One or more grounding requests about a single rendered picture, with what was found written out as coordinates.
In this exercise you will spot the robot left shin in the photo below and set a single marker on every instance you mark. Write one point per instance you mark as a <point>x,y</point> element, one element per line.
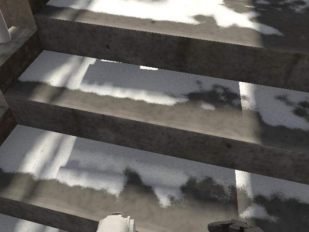
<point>114,214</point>

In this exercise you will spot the robot right hand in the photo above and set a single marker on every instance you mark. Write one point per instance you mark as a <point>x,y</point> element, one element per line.
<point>232,225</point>

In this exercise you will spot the left robot thigh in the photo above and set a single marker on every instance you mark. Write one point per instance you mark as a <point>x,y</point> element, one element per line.
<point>117,223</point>

